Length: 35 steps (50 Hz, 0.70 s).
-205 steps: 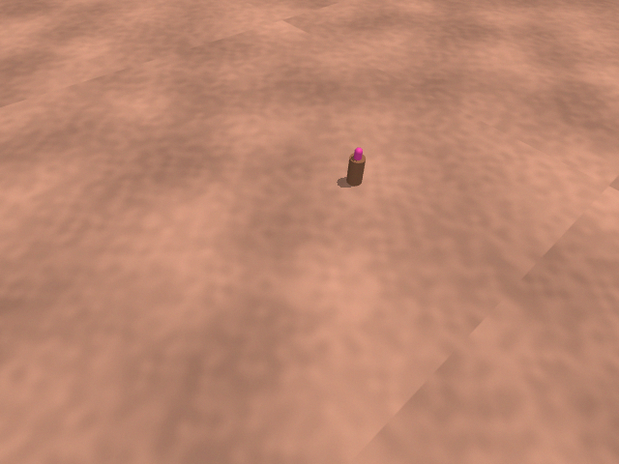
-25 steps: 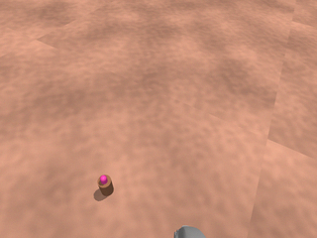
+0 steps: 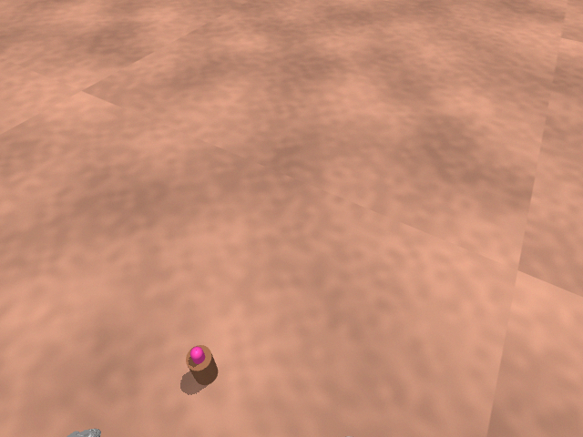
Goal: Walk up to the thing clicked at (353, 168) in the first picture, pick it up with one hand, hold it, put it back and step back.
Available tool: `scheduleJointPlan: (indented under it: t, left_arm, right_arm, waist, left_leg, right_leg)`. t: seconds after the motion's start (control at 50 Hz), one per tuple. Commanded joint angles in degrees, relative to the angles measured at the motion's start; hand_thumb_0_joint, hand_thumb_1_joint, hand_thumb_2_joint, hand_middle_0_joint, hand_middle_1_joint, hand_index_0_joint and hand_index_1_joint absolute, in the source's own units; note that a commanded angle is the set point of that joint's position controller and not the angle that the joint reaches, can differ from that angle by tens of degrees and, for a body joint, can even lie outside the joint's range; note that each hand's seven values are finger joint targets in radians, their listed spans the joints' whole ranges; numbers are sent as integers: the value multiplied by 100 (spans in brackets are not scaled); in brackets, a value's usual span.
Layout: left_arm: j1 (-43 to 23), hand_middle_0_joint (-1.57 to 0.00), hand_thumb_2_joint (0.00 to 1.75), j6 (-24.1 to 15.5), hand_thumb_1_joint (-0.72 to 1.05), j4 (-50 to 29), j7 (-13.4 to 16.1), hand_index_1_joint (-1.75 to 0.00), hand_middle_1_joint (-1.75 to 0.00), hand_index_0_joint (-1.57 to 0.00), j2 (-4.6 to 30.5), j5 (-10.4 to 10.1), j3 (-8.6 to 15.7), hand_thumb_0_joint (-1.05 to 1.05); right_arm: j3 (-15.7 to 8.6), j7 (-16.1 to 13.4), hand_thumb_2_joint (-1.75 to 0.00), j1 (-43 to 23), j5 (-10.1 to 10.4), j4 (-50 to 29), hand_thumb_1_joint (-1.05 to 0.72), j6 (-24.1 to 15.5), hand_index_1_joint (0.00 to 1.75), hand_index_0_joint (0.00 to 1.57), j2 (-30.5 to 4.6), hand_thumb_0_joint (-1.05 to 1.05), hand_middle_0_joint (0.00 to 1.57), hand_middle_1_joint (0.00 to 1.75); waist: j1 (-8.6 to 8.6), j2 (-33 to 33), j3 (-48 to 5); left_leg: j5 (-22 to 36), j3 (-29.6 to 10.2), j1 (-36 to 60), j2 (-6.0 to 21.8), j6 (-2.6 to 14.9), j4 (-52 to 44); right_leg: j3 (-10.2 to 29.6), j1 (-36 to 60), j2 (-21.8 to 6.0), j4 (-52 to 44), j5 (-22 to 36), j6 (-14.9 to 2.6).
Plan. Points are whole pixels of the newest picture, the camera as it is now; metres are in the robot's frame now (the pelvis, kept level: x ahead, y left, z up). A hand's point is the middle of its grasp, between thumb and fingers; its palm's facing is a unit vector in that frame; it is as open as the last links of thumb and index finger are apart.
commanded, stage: walk up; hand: left
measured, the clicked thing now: (201, 362) +0.43 +0.28 -0.66
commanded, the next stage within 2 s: stand in 1.32 s
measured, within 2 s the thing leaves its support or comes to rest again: neither
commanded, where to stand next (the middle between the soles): +0.08 +0.00 m, yaw +0 degrees
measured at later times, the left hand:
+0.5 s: hand out of the picture +0.12 +0.25 -0.13, palm faces +0.02 -0.94 -0.34, open 7.4 cm
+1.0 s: hand out of the picture +0.13 +0.25 -0.13, palm faces -0.02 -0.94 -0.33, open 7.4 cm
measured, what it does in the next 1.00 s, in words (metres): stands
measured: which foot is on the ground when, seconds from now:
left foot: down 0.00-1.00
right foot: down 0.00-1.00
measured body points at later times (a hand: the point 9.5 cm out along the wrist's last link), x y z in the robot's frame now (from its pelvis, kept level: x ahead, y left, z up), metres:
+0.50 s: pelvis +0.04 +0.00 +0.02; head +0.04 +0.00 +0.47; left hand +0.12 +0.30 -0.10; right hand +0.16 -0.30 -0.10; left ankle +0.03 +0.12 -0.72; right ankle +0.06 -0.13 -0.72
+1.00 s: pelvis +0.04 +0.00 +0.03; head +0.05 +0.00 +0.48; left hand +0.13 +0.29 -0.11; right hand +0.10 -0.31 -0.11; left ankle +0.03 +0.12 -0.72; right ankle +0.06 -0.13 -0.72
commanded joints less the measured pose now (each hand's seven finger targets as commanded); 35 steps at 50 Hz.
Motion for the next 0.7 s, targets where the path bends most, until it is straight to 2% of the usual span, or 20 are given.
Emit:
scheduleJointPlan:
  t: [0.0, 0.02, 0.04, 0.06, 0.08, 0.1, 0.12, 0.18, 0.24, 0.3, 0.4, 0.44, 0.54, 0.68]
  left_arm:
    - [-72, -20, 90, -71, 90, -39, 42, -30, -30, -20, 1194, -16, 265, 0]
    - [-68, -20, 90, -104, 90, 63, 25, -30, -30, -20, 1071, -21, 234, 0]
    - [-108, -20, 90, -144, 90, 157, 30, -30, -30, -20, 1101, -27, 245, 0]
    - [-74, -20, 90, -173, 90, 226, 35, -30, -30, -20, 1168, -38, 244, 0]
    - [-135, -20, 90, -184, 90, 303, 36, -30, -30, -20, 1193, -41, 225, 0]
    - [-247, -20, 90, -194, 90, 320, 35, -30, -30, -20, 1189, -33, 206, 0]
    - [-291, -20, 90, -199, 90, 374, 33, -30, -30, -20, 1173, -36, 170, 0]
    - [-442, -20, 90, -216, 90, 525, 49, -30, -30, -20, 1178, -68, 118, 0]
    - [-531, -20, 90, -221, 90, 675, 64, -30, -30, -20, 1175, -84, 105, 0]
    - [-630, -20, 90, -209, 90, 775, 75, -30, -30, -20, 1116, -73, 92, 0]
    - [-733, -20, 90, -187, 90, 935, 87, -30, -30, -20, 1059, -56, 82, 0]
    - [-789, -20, 90, -185, 90, 978, 91, -30, -30, -20, 1020, -51, 77, 0]
    - [-871, -20, 90, -176, 90, 1002, 84, -30, -30, -20, 1010, -15, 92, 0]
    - [-878, -20, 90, -186, 90, 989, 95, -30, -30, -20, 1022, 16, 129, 0]
  right_arm:
    - [-240, -72, -90, -711, 17, -341, -90, -124, 30, 20, -1538, 0, 20, 30]
    - [-161, -65, -90, -765, 22, -292, -90, -127, 30, 20, -1367, 0, 20, 30]
    - [-132, -61, -90, -751, 26, -223, -90, -124, 30, 20, -1288, 0, 20, 30]
    - [-100, -53, -90, -706, 53, -151, -90, -134, 30, 20, -1273, 0, 20, 30]
    - [-78, -45, -90, -647, 72, -85, -90, -130, 30, 20, -1230, 0, 20, 30]
    - [-74, -44, -90, -619, 72, -51, -90, -123, 30, 20, -1231, 0, 20, 30]
    - [-59, -54, -90, -650, 90, -5, -90, -122, 30, 20, -1205, 0, 20, 30]
    - [-46, -89, -90, -759, 114, 99, -90, -128, 30, 20, -1186, 0, 20, 30]
    - [-67, -105, -90, -752, 152, 231, -90, -114, 30, 20, -1158, 0, 20, 30]
    - [-93, -121, -90, -839, 160, 325, -90, -86, 30, 20, -1140, 0, 20, 30]
    - [-88, -117, -90, -1076, 144, 442, -90, -50, 30, 20, -1096, 0, 20, 30]
    - [-79, -111, -90, -1158, 132, 478, -90, -33, 30, 20, -1057, 0, 20, 30]
    - [-74, -97, -90, -1245, 102, 576, -90, -29, 30, 20, -1051, 0, 20, 30]
    - [-72, -96, -90, -1280, 91, 590, -90, -40, 30, 20, -1030, 0, 20, 30]
  waist:
    - [173, 489, 178]
    - [206, 504, 166]
    - [169, 574, 49]
    - [147, 699, -154]
    - [100, 711, -308]
    - [31, 720, -442]
    - [35, 652, -457]
    - [-6, 334, -546]
    - [-64, 171, -734]
    - [-85, 63, -912]
    - [-69, -8, -824]
    - [-57, 6, -633]
    - [-69, 51, -596]
    - [-70, 67, -741]
  left_leg:
    - [-2104, -1985, -882, 1491, 818, -2187]
    - [-1580, -1508, -800, 1176, 607, -1983]
    - [-1030, -1246, -733, 987, 426, -1811]
    - [-610, -1052, -495, 874, 341, -1670]
    - [-506, -985, -313, 788, 286, -1633]
    - [-425, -978, -170, 791, 271, -1669]
    - [-275, -909, 11, 759, 256, -1670]
    - [934, -716, 475, 708, 224, -1440]
    - [1494, -625, 833, 712, 211, -1480]
    - [1754, -559, 1055, 733, 204, -1547]
    - [1741, -524, 1227, 759, 176, -1759]
    - [1519, -535, 1100, 731, 158, -1875]
    - [1139, -521, 1099, 726, 125, -2078]
    - [1339, -467, 1216, 742, 101, -2109]
  right_leg:
    - [251, 377, 7, -246, -826, -132]
    - [279, 552, 18, -722, -501, -152]
    - [360, 845, -31, -1026, -145, -172]
    - [468, 963, -81, -1197, 145, -191]
    - [550, 1011, -125, -1265, 141, -225]
    - [555, 1084, -182, -1330, 189, -228]
    - [576, 1014, -223, -1344, 434, -222]
    - [624, 1024, -358, -1557, 1348, -193]
    - [611, 1184, -438, -1650, 1778, -187]
    - [551, 1347, -464, -1750, 1930, -168]
    - [541, 1322, -481, -1945, 1861, -111]
    - [529, 1301, -454, -2081, 1637, -68]
    - [569, 1322, -461, -2244, 1335, -63]
    - [544, 1493, -455, -2253, 1598, -63]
